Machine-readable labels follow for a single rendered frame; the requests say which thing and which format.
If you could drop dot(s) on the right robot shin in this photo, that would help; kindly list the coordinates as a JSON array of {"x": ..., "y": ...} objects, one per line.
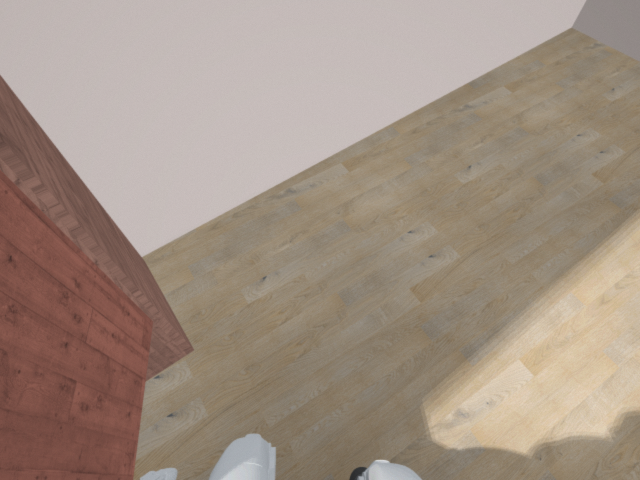
[{"x": 375, "y": 462}]

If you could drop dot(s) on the cupboard door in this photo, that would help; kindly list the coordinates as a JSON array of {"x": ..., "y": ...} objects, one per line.
[{"x": 74, "y": 352}]

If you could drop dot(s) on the robot left thigh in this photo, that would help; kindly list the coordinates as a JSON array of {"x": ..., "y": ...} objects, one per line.
[{"x": 247, "y": 458}]

